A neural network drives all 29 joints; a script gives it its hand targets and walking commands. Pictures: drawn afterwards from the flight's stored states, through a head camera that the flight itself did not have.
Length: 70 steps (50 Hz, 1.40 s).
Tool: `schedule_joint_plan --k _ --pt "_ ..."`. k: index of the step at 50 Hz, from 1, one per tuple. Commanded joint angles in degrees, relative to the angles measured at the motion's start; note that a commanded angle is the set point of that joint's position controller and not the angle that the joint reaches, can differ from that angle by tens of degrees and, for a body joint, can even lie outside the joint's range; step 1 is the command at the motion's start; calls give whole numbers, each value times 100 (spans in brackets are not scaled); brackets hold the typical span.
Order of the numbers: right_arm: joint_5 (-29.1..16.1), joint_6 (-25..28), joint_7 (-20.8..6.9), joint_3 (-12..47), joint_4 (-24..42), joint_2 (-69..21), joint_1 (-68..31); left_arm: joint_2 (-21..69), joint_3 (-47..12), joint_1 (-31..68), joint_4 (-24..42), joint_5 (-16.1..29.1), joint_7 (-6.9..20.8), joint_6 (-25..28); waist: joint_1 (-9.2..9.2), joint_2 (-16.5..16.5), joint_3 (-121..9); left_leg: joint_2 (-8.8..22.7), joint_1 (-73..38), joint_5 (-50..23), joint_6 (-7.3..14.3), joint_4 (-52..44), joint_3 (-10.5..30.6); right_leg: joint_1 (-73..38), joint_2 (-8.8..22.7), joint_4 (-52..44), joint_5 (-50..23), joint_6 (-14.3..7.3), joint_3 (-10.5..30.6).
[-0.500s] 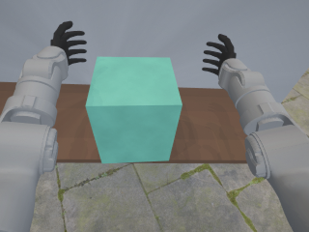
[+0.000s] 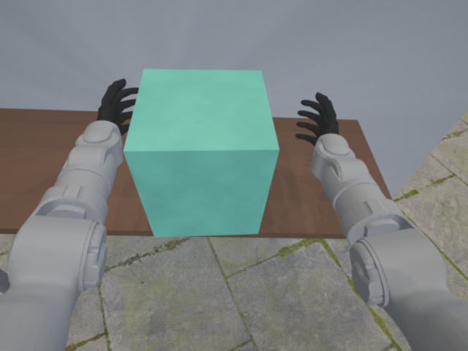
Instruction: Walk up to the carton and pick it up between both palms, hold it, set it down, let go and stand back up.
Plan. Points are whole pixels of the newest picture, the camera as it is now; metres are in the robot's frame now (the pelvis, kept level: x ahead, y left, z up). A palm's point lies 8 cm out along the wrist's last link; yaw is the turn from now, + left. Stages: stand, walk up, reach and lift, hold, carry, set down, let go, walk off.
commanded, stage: reach and lift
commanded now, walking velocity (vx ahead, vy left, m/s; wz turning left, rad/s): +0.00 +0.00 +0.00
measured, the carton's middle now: (205, 157) +0.46 +0.06 +0.07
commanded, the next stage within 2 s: none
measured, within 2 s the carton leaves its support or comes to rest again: neither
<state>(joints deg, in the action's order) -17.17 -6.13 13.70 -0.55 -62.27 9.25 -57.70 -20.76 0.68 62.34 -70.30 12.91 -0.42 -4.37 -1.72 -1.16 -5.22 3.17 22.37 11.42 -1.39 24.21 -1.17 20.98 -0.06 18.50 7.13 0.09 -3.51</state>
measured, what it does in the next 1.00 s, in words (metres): stands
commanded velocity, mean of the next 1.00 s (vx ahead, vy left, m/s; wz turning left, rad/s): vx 0.00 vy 0.00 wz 0.00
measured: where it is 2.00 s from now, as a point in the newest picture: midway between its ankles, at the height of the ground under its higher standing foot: outside the picture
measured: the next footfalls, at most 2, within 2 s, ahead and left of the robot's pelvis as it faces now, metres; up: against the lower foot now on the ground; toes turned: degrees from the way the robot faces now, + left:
none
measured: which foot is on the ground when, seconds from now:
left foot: down 0.00-1.00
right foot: down 0.00-1.00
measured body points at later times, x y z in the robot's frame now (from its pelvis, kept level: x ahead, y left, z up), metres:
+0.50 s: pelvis +0.00 +0.01 +0.00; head +0.05 +0.03 +0.44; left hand +0.48 +0.21 +0.13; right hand +0.46 -0.14 +0.12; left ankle +0.00 +0.13 -0.74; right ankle +0.01 -0.12 -0.74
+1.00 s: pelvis +0.01 +0.02 +0.01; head +0.05 +0.04 +0.45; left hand +0.46 +0.20 +0.13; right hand +0.44 -0.11 +0.11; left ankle +0.00 +0.13 -0.74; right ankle +0.01 -0.12 -0.74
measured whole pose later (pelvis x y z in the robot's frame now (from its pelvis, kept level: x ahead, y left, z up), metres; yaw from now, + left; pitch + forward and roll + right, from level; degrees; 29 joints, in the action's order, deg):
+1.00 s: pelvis +0.01 +0.02 +0.01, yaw +1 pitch +1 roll -1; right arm 20.8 2.3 3.9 -32.8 -47.0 -8.4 -46.3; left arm -2.2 30.4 52.8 -51.2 -21.3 3.9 -3.6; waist -0.5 -2.2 2.6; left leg 1.0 9.1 11.1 0.0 18.9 -1.4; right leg 7.4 1.9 13.1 6.8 1.8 -3.6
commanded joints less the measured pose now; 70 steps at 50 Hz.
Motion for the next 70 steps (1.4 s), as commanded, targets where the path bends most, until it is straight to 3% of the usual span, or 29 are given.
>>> schedule_joint_plan --k 1,13,22,27,32,36,38,40,41,43,46,51,60,66,70 --pt "69 299 -20 -118 774 765 -2527 -681 47 2530 542 -5 30 352 -47 442 -3486 -411 -1290 -2291 -260 182 -224 -1401 -229 221 -1661 112 26" --pt "74 670 -199 -95 94 644 -2490 -320 -188 2559 -151 3 21 896 -104 528 -3358 -344 -1209 -2320 -296 278 -157 -848 -193 245 -1284 46 13" --pt "289 814 -258 -292 20 424 -2505 118 -199 2561 -200 -140 -3 1083 -177 594 -3396 -317 -1317 -2465 -350 287 -146 -690 -181 202 -1250 7 -24" --pt "623 841 -259 -576 116 242 -2465 433 -83 2534 -102 -367 -14 1086 -233 641 -3390 -314 -1417 -2547 -417 290 -156 -686 -183 145 -1286 -9 -35" --pt "1221 833 -268 -1065 270 -214 -2326 961 372 2467 232 -922 -1 990 -272 625 -3336 -354 -1540 -2718 -421 207 -213 -963 -208 75 -1407 -7 -38" --pt "1937 884 -332 -1668 584 -684 -2115 1407 943 2312 641 -1664 30 791 -269 696 -3177 -398 -1655 -2834 -458 92 -310 -1364 -251 6 -1599 26 -79" --pt "2464 900 -532 -1976 792 -1418 -2056 2002 1423 2237 870 -2245 217 660 -198 689 -3016 -432 -1769 -2860 -422 -45 -391 -1670 -243 -107 -1664 38 -102" --pt "3206 956 -896 -2192 1060 -2551 -2031 3012 1860 1979 955 -2935 575 524 -90 594 -2712 -481 -1735 -2807 -364 -263 -491 -2220 -227 -232 -1806 83 -130" --pt "3532 963 -1126 -2197 1153 -3286 -2033 3674 1879 1927 991 -3188 800 447 -65 586 -2535 -500 -1709 -2691 -341 -397 -530 -2504 -206 -263 -1863 87 -151" --pt "3899 1036 -1478 -2077 1610 -3900 -2012 4399 1916 1522 1042 -3444 1094 293 35 552 -2499 -530 -1769 -2591 -329 -527 -601 -2889 -197 -250 -1885 147 -239" --pt "3945 1072 -1680 -1930 1789 -3896 -1841 4524 1952 1275 1411 -3560 1198 51 75 501 -2072 -474 -2071 -2882 -379 -461 -624 -2721 -264 -255 -1512 171 -387" --pt "3908 1099 -1721 -1829 1845 -3853 -1607 4608 1700 1176 2002 -3462 1246 -255 -37 410 -1680 -428 -2356 -2971 -400 -375 -638 -2393 -330 -349 -1108 215 -513" --pt "3755 1164 -1633 -1594 1836 -3970 -1355 4681 1499 833 2296 -3451 1274 -478 -42 451 -1429 -448 -2317 -3117 -358 -351 -648 -2535 -273 -242 -1628 320 -487" --pt "3718 1256 -1551 -1382 2076 -4071 -1333 4699 1490 633 2320 -3432 1300 -488 5 291 -1573 -514 -2028 -2977 -260 -408 -655 -2848 -260 -125 -2057 403 -479" --pt "3715 1288 -1532 -1403 1986 -4052 -1252 4717 1464 610 2335 -3442 1277 -494 20 365 -1490 -464 -2113 -3124 -288 -395 -638 -2691 -264 -155 -1924 353 -517"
